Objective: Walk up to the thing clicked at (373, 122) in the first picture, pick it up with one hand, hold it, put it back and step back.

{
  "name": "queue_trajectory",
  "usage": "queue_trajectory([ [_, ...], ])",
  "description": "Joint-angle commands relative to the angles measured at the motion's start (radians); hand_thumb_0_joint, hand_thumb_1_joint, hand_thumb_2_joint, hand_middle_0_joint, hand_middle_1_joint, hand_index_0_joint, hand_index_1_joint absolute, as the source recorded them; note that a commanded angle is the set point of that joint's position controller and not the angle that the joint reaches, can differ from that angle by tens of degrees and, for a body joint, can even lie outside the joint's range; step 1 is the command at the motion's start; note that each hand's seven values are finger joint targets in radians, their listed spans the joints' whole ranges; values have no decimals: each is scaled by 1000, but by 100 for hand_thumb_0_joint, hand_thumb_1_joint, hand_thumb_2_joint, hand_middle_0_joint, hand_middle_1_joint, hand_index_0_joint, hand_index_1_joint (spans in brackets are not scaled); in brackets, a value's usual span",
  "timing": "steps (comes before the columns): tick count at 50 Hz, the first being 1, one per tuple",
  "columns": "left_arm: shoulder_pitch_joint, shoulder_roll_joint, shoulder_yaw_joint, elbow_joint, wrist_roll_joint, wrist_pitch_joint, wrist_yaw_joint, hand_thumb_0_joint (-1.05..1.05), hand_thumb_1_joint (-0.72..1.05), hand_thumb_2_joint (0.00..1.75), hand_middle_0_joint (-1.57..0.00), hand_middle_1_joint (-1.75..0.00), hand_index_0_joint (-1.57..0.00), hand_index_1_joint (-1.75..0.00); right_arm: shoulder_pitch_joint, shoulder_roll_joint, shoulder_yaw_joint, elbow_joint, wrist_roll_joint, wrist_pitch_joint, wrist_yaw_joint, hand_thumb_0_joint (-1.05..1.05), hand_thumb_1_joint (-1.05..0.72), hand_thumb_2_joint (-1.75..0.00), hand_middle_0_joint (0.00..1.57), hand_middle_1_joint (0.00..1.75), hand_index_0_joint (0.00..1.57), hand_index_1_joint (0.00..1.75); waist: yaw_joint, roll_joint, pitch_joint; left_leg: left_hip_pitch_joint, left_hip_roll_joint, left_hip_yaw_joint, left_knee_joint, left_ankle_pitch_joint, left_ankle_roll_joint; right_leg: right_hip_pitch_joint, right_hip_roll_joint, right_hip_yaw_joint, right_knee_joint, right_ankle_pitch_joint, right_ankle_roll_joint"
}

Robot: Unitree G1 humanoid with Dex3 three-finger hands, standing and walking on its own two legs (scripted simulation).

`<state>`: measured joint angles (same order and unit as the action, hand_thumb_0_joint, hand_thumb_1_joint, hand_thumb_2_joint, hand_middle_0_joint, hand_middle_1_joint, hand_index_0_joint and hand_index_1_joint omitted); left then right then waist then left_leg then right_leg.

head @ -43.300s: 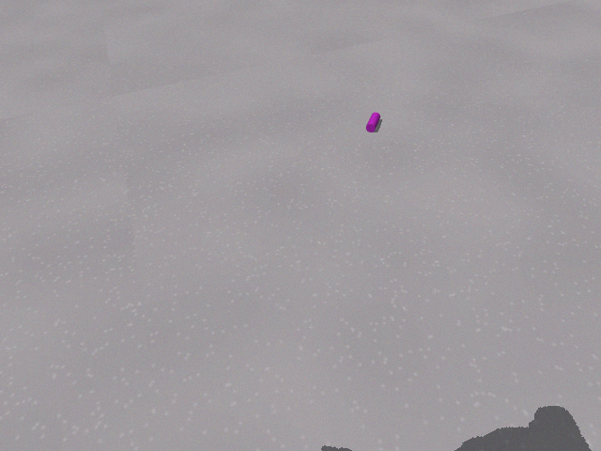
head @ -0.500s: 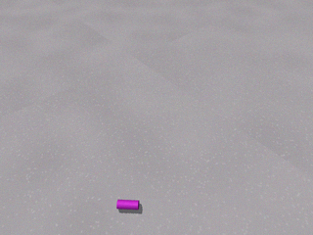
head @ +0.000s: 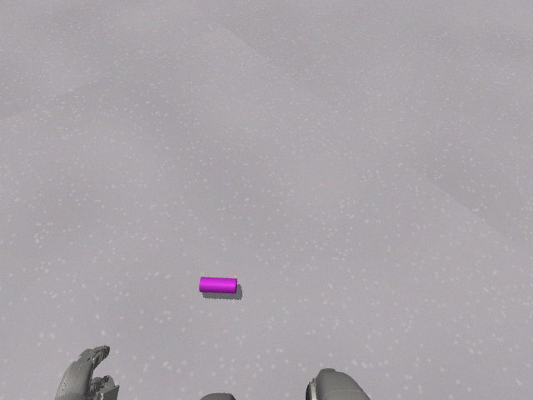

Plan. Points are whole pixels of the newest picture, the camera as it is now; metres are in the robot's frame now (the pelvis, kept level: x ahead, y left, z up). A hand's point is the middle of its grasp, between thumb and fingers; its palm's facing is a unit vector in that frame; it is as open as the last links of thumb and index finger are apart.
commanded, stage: step back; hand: left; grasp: from above
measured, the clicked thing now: (218, 285) +0.51 +0.17 -0.73
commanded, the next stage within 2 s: none
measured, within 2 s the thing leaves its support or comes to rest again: neither
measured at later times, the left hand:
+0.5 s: hand out of the picture +0.02 +0.26 -0.13, palm faces -0.07 -0.92 -0.40, open 7.4 cm
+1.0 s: hand out of the picture -0.14 +0.29 -0.15, palm faces -0.09 -0.92 -0.38, open 7.4 cm
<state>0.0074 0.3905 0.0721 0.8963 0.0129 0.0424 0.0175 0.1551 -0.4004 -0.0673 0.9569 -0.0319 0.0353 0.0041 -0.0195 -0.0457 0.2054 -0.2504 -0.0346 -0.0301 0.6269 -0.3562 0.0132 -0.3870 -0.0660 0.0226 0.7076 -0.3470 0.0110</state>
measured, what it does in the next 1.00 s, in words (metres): walks backwards: right foot, then left foot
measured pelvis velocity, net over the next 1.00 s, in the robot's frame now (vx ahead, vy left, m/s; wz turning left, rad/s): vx -0.25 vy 0.02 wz -0.10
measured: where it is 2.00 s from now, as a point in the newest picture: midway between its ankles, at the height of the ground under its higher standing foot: outside the picture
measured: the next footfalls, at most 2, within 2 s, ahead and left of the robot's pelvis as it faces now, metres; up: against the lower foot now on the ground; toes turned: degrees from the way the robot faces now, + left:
right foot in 0.36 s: -0.05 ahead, -0.12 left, +0.00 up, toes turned -1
left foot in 0.68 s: -0.12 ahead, +0.13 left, +0.00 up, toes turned -4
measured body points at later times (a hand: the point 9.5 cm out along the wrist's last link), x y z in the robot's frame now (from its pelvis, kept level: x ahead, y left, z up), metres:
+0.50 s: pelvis -0.10 +0.01 +0.01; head -0.04 -0.01 +0.45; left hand +0.02 +0.31 -0.10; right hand -0.01 -0.31 -0.12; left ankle -0.10 +0.13 -0.65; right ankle -0.09 -0.12 -0.72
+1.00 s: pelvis -0.25 +0.02 +0.01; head -0.18 +0.04 +0.45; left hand -0.13 +0.34 -0.12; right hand -0.15 -0.30 -0.09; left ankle -0.16 +0.14 -0.72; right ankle -0.31 -0.13 -0.67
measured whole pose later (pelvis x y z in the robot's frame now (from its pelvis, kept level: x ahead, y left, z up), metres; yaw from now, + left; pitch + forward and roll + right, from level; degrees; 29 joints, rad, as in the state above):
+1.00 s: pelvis -0.25 +0.02 +0.01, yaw -6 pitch -2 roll -1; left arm 0.19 0.41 0.10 0.82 0.02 0.07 0.01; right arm 0.12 -0.37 -0.04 0.80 -0.03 0.01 -0.02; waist 0.01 -0.03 0.19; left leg -0.35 0.04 0.01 0.59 -0.20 0.02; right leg -0.34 0.06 0.12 1.00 -0.52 0.03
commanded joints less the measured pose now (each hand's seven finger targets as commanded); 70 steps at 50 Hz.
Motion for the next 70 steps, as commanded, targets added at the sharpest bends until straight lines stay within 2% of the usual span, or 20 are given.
queue_trajectory([
  [1, -25, 176, 48, -86, 3, 4, 29, 0, 90, 90, -20, -30, -20, -30, 33, -299, -66, -84, 2, -36, -20, 0, -90, -90, 20, 30, 20, 30, -41, 184, -267, 93, 383, -412, -217, 811, 262, -56, 170, 193, 453, -331, -32],
  [3, 60, 163, 40, -71, -20, 5, 27, 0, 90, 90, -20, -30, -20, -30, -49, -240, -46, -105, -7, -32, -36, 0, -90, -90, 20, 30, 20, 30, 30, 169, -264, 165, 274, -224, -153, 824, 210, -137, 179, 198, 526, -208, -36],
  [11, 79, 166, 52, -114, -1, -10, 11, 0, 90, 90, -20, -30, -20, -30, 52, -230, -51, -144, 9, -32, -47, 0, -90, -90, 20, 30, 20, 30, -38, 173, -265, 286, 308, -239, -106, 790, 262, -103, 128, 96, 260, -192, 17],
  [17, 240, 154, 60, -60, 18, -36, 4, 0, 90, 90, -20, -30, -20, -30, -41, -219, -38, -175, 31, -11, -33, 0, -90, -90, 20, 30, 20, 30, 37, 156, -325, 36, 213, -145, 16, 459, 129, 277, 67, 23, -308, 217, -50],
  [20, 133, 331, 97, -136, 19, -46, 0, 0, 90, 90, -20, -30, -20, -30, -60, -180, -36, -174, 35, 4, -41, 0, -90, -90, 20, 30, 20, 30, 53, -205, -194, -169, -57, -107, 535, -298, -11, 80, -352, 547, -369, 491, -356],
  [25, 55, 200, 69, -178, 17, -34, 13, 0, 90, 90, -20, -30, -20, -30, 42, -180, -23, -131, 39, -13, -39, 0, -90, -90, 20, 30, 20, 30, 17, -82, -202, -195, -90, -108, 540, -156, -30, 178, -132, 189, -260, 545, -231],
  [30, 132, 216, 66, -192, 21, -21, 19, 0, 90, 90, -20, -30, -20, -30, 38, -157, -23, -161, 24, -20, -33, 0, -90, -90, 20, 30, 20, 30, 46, -177, -263, -141, 15, -34, 67, -146, -14, 342, -163, 230, -187, 581, -214],
  [33, 132, 193, 49, -210, -2, 2, 4, 0, 90, 90, -20, -30, -20, -30, 99, -174, -46, -133, -4, -40, -31, 0, -90, -90, 20, 30, 20, 30, 14, -77, -280, 97, 56, -61, -269, 237, 16, 158, -73, 176, -48, 402, -112],
  [35, 99, 182, 57, -218, -4, 2, 16, 0, 90, 90, -20, -30, -20, -30, 40, -356, -79, -165, -4, -39, -18, 0, -90, -90, 20, 30, 20, 30, -23, 270, -246, 19, 433, -479, -303, 507, 248, -46, 173, 109, 300, -306, -27],
  [36, 69, 198, 66, -206, 10, 4, 25, 0, 90, 90, -20, -30, -20, -30, 19, -340, -82, -165, -5, -42, -20, 0, -90, -90, 20, 30, 20, 30, -33, 217, -214, -61, 451, -503, -309, 468, 288, -35, 173, 189, 454, -315, -33],
  [39, 173, 183, 68, -161, -8, 6, 15, 0, 90, 90, -20, -30, -20, -30, -72, -226, -45, -181, -2, -47, -36, 0, -90, -90, 20, 30, 20, 30, 50, 149, -205, 42, 290, -229, -214, 578, 195, -111, 175, 202, 581, -163, -29],
  [47, 182, 171, 69, -174, 7, -2, -1, 0, 90, 90, -20, -30, -20, -30, 27, -237, -58, -204, 5, -41, -44, 0, -90, -90, 20, 30, 20, 30, -21, 191, -258, 211, 311, -209, -146, 620, 258, -84, 127, 108, 309, -189, 30],
  [53, 355, 169, 76, -75, 16, -15, -16, 0, 90, 90, -20, -30, -20, -30, -44, -258, -58, -232, 15, -8, -31, 0, -90, -90, 20, 30, 20, 30, 50, 236, -309, -50, 218, -136, -77, 287, 124, 279, 92, -30, -263, 74, -46],
  [54, 361, 218, 89, -82, 30, -20, -17, 0, 90, 90, -20, -30, -20, -30, -34, -221, -44, -240, 20, -5, -28, 0, -90, -90, 20, 30, 20, 30, 52, 110, -268, -203, 151, -118, 3, 113, 70, 302, 14, 130, -288, 14, -75],
  [55, 313, 330, 114, -118, 30, -19, -19, 0, 90, 90, -20, -30, -20, -30, -75, -157, -34, -272, 33, -10, -32, 0, -90, -90, 20, 30, 20, 30, 73, -182, -209, -346, -50, -39, 208, -146, 1, 199, -213, 444, -394, -23, -195],
  [56, 230, 392, 121, -156, 33, -18, -14, 0, 90, 90, -20, -30, -20, -30, -96, -198, -51, -258, 22, -4, -47, 0, -90, -90, 20, 30, 20, 30, 97, -237, -149, -255, -47, -96, 469, -261, -24, -58, -375, 590, -465, -22, -328],
  [59, 26, 258, 85, -195, 30, -29, 3, 0, 90, 90, -20, -30, -20, -30, 46, -191, -44, -185, 39, -8, -39, 0, -90, -90, 20, 30, 20, 30, -28, -101, -115, -206, -82, -136, 607, -107, -13, -62, -184, 237, -334, 218, -223],
  [65, 160, 222, 72, -188, 35, -15, 15, 0, 90, 90, -20, -30, -20, -30, 31, -159, -26, -196, 17, -26, -35, 0, -90, -90, 20, 30, 20, 30, 66, -169, -213, -218, -20, -22, 170, -177, -22, 287, -169, 199, -211, 436, -208],
  [68, 128, 225, 60, -200, 8, 3, 8, 0, 90, 90, -20, -30, -20, -30, 142, -153, -35, -144, 10, -40, -32, 0, -90, -90, 20, 30, 20, 30, 17, -117, -280, -20, -6, 45, -241, 133, 0, 282, -131, 146, -51, 469, -152],
  [70, 183, 133, 35, -211, 0, 12, 2, 0, 90, 90, -20, -30, -20, -30, 90, -284, -68, -164, -16, -46, -35, 0, -90, -90, 20, 30, 20, 30, 58, 180, -267, 158, 312, -400, -273, 410, 122, -87, 58, 38, 180, -3, -47],
])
